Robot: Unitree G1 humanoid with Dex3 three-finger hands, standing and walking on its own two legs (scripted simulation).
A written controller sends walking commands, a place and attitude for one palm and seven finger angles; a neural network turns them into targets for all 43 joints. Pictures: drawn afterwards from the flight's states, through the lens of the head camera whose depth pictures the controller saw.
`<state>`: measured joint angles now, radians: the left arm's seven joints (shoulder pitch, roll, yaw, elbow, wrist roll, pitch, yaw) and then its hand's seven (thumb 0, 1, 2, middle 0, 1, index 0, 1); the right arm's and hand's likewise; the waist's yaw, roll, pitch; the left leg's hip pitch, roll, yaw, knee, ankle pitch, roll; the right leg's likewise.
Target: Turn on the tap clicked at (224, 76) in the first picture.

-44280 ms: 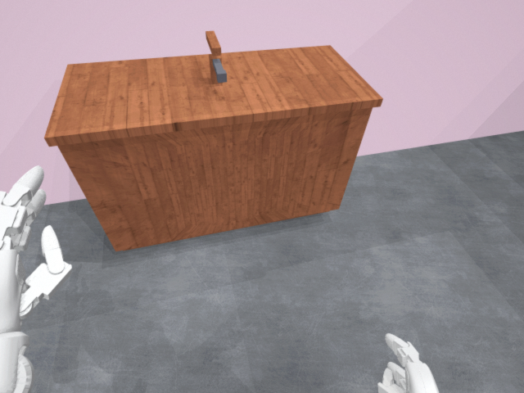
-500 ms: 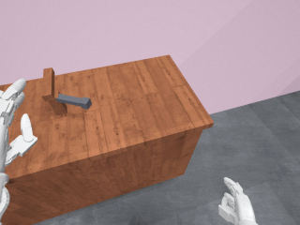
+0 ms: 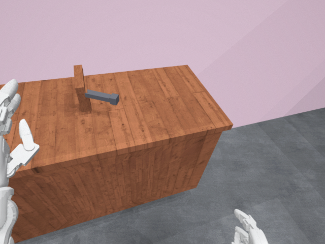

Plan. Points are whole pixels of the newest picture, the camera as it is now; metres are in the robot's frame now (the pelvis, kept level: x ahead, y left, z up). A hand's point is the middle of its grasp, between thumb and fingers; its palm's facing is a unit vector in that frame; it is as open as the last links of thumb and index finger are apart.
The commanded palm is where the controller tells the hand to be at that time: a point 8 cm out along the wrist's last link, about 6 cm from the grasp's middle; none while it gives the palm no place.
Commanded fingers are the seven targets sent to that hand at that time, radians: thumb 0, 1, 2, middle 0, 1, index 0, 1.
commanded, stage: come to a stop and stand still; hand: left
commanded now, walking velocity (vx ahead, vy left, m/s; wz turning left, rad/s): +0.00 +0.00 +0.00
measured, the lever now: (114, 99) +0.56 +0.23 +0.01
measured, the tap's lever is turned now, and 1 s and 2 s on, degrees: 58 58 58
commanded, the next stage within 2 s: look again from close up in 1.02 s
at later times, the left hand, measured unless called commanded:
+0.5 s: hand out of the picture +0.11 +0.29 +0.18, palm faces +0.46 -0.80 -0.39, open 7.4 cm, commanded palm +0.05 +0.32 +0.18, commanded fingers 0.00 0.90 0.90 -0.20 -0.30 -0.20 -0.30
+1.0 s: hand out of the picture +0.08 +0.32 +0.19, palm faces +0.41 -0.79 -0.46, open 7.4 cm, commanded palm +0.03 +0.34 +0.18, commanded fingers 0.00 0.90 0.90 -0.20 -0.30 -0.20 -0.30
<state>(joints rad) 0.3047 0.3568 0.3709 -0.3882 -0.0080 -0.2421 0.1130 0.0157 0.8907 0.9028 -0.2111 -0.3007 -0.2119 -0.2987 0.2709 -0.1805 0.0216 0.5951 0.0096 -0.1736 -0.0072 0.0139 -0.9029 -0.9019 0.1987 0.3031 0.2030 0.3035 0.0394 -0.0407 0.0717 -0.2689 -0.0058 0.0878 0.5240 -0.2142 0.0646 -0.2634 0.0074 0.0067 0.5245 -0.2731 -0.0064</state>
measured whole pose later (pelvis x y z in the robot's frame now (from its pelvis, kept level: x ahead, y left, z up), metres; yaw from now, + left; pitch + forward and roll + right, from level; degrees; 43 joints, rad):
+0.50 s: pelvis -0.09 +0.03 -0.02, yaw +3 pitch -6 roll -1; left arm 0.35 0.37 0.40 -0.51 -0.02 -0.17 0.07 0.02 0.89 0.90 -0.21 -0.30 -0.21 -0.30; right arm 0.24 -0.19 0.00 0.56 0.00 -0.11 0.04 0.01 -0.90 -0.90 0.20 0.30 0.20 0.30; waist 0.03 0.00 0.10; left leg -0.46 0.02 0.19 0.66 -0.28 0.02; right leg -0.18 0.08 -0.09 0.59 -0.34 -0.08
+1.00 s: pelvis -0.13 +0.06 +0.00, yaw -1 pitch -3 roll -1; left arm 0.46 0.43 0.43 -0.47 -0.02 -0.23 0.10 0.01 0.89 0.90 -0.21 -0.30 -0.21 -0.30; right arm 0.32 -0.17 0.00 0.60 0.00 -0.14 -0.01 0.01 -0.90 -0.90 0.20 0.30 0.20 0.30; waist 0.01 0.00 0.03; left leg -0.25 0.05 0.03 0.57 -0.28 0.01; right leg -0.24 0.03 -0.09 0.55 -0.37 -0.04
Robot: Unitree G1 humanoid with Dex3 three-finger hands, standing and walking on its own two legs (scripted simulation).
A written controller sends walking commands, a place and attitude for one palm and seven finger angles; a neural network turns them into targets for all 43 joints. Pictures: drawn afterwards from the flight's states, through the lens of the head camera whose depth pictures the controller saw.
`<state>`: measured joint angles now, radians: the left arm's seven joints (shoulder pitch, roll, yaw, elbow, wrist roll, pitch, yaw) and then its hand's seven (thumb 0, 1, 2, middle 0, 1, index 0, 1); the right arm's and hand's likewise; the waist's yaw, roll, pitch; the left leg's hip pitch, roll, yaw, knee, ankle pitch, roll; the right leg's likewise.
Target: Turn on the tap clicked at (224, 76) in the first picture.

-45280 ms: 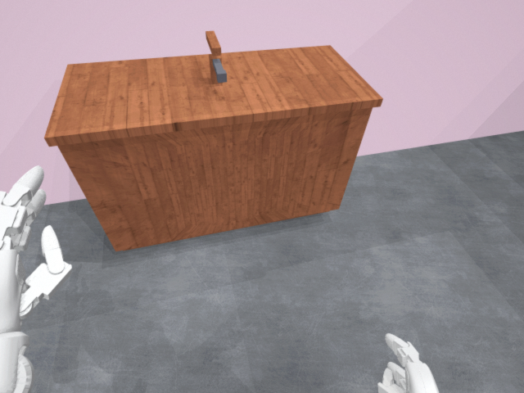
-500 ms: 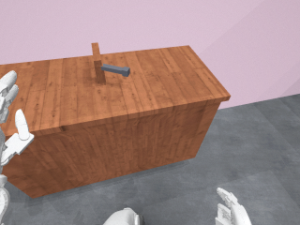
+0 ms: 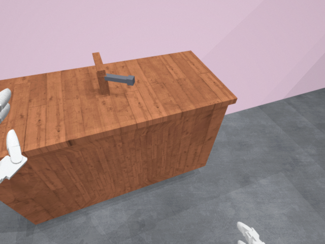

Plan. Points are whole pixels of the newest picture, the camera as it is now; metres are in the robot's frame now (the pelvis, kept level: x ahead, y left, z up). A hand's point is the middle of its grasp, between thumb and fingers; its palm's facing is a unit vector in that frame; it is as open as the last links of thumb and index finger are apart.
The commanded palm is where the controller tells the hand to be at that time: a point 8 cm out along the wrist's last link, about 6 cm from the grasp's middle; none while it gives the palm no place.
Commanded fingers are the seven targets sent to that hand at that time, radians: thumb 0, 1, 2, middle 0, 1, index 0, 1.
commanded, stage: come to a stop and stand still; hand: left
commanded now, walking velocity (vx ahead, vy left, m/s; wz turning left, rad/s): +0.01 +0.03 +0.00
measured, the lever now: (130, 80) +0.69 +0.17 +0.01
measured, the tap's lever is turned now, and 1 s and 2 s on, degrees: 58 58 58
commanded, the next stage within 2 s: look again from close up in 0.02 s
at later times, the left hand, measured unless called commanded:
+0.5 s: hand (49, 141) +0.26 +0.24 +0.17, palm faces +0.40 -0.82 -0.42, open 7.4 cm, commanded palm +0.20 +0.27 +0.18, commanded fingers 0.00 0.90 0.90 -0.20 -0.30 -0.20 -0.30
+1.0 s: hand (68, 113) +0.33 +0.24 +0.17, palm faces +0.38 -0.85 -0.37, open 7.4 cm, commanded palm +0.26 +0.27 +0.18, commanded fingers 0.00 0.90 0.90 -0.20 -0.30 -0.20 -0.30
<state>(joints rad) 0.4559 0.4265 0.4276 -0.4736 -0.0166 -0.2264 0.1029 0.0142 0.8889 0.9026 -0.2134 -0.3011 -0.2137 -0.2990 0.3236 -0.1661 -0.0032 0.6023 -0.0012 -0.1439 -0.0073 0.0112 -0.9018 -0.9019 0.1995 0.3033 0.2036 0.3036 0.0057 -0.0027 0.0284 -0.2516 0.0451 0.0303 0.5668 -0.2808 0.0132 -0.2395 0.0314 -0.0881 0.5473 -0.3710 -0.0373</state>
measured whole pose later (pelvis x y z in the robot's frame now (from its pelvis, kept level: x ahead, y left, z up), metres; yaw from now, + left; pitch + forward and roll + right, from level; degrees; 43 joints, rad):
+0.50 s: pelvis +0.04 -0.01 +0.00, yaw +0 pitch -1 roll +0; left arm 0.46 0.37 0.37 -0.46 -0.05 -0.21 0.13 0.01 0.89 0.90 -0.21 -0.30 -0.21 -0.30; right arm 0.20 -0.20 0.01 0.60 0.01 -0.12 -0.02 0.01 -0.90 -0.90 0.20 0.30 0.20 0.30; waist 0.02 0.01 0.06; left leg -0.23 0.02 0.01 0.50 -0.26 -0.01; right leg -0.18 0.05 -0.05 0.47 -0.27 -0.05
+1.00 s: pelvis +0.10 -0.01 -0.01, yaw +0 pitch -2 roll +1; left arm 0.42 0.40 0.40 -0.51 -0.06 -0.19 0.14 0.02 0.89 0.90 -0.21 -0.30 -0.21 -0.30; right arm 0.23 -0.15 0.01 0.61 0.00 -0.06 -0.02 0.01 -0.90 -0.90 0.20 0.30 0.20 0.30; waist -0.04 -0.06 0.06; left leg -0.16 0.00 0.04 0.61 -0.41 0.01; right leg -0.47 0.04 -0.02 1.23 -0.45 -0.05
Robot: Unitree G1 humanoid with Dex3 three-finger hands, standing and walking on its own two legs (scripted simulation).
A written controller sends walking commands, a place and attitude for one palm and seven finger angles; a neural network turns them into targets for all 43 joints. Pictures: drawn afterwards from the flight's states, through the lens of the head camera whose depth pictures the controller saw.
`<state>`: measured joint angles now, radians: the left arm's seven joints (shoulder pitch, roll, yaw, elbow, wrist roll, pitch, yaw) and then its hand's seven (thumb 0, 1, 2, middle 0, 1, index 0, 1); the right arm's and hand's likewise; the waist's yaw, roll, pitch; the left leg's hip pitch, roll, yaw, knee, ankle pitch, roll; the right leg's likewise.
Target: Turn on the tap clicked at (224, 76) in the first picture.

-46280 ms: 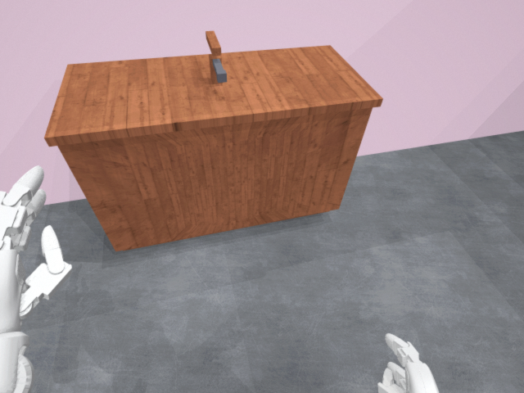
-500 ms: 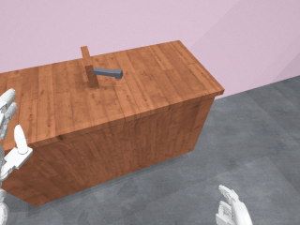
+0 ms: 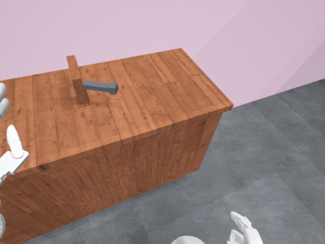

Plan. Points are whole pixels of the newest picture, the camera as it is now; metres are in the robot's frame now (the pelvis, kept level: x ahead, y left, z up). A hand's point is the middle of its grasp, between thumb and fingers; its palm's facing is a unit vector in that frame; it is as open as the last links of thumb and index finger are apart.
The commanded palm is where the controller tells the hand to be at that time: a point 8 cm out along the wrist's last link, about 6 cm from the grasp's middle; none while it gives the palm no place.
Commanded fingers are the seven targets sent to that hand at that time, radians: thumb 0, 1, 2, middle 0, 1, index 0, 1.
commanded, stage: shuffle to correct the standing spot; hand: left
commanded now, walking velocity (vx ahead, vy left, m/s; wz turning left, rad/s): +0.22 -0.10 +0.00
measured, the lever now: (113, 88) +0.58 +0.18 +0.02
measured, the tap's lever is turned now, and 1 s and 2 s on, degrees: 58 58 58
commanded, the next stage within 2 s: come to a stop and stand still in 0.60 s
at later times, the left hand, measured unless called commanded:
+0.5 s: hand (80, 103) +0.33 +0.18 +0.20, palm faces +0.44 -0.82 -0.36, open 7.4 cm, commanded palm +0.26 +0.21 +0.19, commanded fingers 0.00 0.90 0.90 -0.20 -0.30 -0.20 -0.30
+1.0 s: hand (109, 77) +0.41 +0.14 +0.20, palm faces +0.47 -0.79 -0.40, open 7.4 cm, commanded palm +0.35 +0.17 +0.19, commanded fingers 0.00 0.90 0.90 -0.20 -0.30 -0.20 -0.30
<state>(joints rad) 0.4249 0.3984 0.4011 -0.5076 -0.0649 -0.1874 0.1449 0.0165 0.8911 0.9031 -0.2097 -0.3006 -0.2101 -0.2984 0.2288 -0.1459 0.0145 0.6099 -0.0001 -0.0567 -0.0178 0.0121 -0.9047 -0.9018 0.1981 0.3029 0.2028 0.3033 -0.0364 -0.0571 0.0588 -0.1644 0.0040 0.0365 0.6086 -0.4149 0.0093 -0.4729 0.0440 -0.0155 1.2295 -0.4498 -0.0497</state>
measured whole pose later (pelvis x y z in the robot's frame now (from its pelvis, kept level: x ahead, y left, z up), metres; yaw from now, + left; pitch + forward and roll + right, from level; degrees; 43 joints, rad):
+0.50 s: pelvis +0.11 -0.08 +0.00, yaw +2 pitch -2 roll -1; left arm 0.37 0.41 0.42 -0.57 -0.03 -0.23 0.13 0.02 0.89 0.90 -0.22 -0.30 -0.22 -0.30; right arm 0.18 -0.15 -0.01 0.57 0.01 -0.10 -0.01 0.01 -0.91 -0.90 0.20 0.30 0.20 0.30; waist -0.01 -0.05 0.07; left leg -0.27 0.07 -0.02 0.65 -0.35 -0.01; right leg -0.53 0.02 -0.05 1.12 -0.39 -0.03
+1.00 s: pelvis +0.20 -0.12 +0.01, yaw +2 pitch -3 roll -1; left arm 0.40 0.41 0.41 -0.54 -0.04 -0.21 0.15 0.01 0.89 0.90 -0.21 -0.30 -0.22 -0.30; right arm 0.17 -0.18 0.01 0.60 0.01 -0.12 -0.04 0.01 -0.91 -0.90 0.20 0.30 0.20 0.30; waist 0.02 -0.02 0.10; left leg -0.30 0.04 0.05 0.58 -0.23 0.00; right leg -0.21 -0.01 -0.06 0.57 -0.31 -0.01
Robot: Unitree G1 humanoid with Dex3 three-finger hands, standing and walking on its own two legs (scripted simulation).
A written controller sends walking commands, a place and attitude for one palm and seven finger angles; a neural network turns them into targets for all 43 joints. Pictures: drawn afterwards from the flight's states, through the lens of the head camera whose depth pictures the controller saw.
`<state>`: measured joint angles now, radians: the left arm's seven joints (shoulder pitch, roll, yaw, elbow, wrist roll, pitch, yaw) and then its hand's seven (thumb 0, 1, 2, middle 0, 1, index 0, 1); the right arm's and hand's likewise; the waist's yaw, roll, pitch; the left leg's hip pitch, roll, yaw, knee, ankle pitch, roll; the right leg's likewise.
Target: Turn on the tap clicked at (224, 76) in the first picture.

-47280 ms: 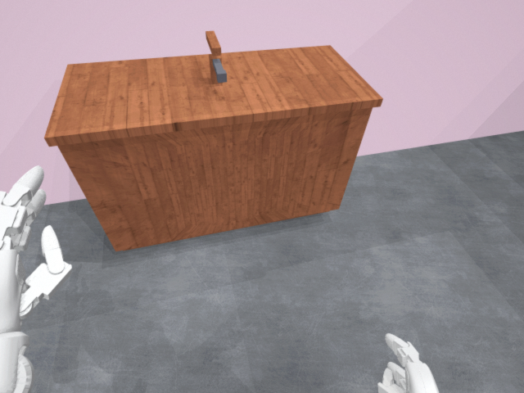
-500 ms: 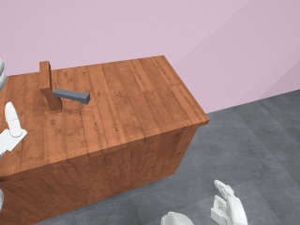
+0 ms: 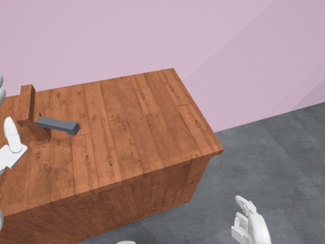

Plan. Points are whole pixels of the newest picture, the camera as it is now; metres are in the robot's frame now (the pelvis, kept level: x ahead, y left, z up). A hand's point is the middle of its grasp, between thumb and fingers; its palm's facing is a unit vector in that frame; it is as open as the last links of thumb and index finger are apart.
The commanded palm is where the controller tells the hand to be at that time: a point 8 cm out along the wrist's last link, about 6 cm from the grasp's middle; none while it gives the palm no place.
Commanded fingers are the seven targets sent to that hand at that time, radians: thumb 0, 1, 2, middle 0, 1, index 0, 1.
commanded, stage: come to a stop and stand still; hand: left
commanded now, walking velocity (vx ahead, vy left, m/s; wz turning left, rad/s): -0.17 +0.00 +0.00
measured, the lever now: (72, 128) +0.39 +0.29 +0.02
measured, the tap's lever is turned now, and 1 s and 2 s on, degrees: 58 58 58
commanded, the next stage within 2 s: look again from close up in 1.12 s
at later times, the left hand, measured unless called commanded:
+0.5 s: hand (3, 134) +0.24 +0.29 +0.20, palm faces +0.44 -0.78 -0.45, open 7.4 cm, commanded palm +0.16 +0.29 +0.19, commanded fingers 0.00 0.90 0.90 -0.20 -0.30 -0.20 -0.30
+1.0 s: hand (18, 137) +0.26 +0.30 +0.16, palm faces +0.33 -0.83 -0.45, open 7.4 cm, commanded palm +0.19 +0.33 +0.19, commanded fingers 0.00 0.90 0.90 -0.20 -0.30 -0.20 -0.30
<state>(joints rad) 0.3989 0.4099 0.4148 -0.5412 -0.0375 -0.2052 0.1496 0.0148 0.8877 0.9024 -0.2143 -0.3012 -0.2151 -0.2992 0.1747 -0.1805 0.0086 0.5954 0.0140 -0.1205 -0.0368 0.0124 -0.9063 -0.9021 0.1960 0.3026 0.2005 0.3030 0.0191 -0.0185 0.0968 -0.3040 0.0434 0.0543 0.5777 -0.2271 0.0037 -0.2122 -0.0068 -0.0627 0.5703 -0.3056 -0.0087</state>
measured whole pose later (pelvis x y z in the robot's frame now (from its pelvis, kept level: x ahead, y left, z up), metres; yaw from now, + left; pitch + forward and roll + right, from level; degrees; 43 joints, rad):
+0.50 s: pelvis -0.01 +0.01 +0.00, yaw -2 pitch +0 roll -2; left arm 0.28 0.52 0.48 -0.37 -0.07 -0.25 0.11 0.01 0.89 0.90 -0.21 -0.30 -0.21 -0.30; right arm 0.22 -0.24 0.04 0.57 0.02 -0.15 -0.01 0.01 -0.90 -0.90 0.20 0.30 0.20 0.30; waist 0.03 0.00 0.08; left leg -0.35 0.05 0.06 0.55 -0.20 0.02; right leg -0.25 0.01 -0.03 0.50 -0.24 0.00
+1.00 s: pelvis +0.02 +0.05 +0.01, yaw -2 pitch +1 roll -2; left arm 0.42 0.41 0.40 -0.54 -0.01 -0.20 0.10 0.01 0.89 0.90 -0.21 -0.30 -0.21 -0.30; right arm 0.14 -0.19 0.03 0.55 -0.01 -0.13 0.02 0.01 -0.90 -0.90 0.20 0.30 0.20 0.30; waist 0.03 -0.03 0.12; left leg -0.32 0.00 0.08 0.55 -0.25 0.07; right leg -0.20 -0.04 -0.01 0.44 -0.26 0.05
